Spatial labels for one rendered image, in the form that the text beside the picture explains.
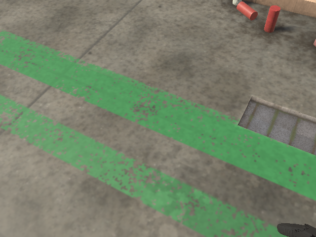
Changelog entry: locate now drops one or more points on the robot right hand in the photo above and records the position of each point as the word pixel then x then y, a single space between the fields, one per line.
pixel 296 230

